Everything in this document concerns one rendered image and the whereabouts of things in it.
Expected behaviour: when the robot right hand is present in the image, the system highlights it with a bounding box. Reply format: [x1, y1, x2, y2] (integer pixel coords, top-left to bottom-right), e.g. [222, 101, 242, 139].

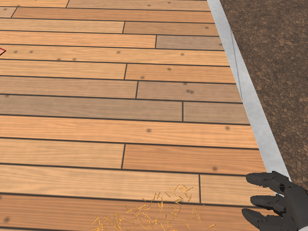
[242, 170, 308, 231]

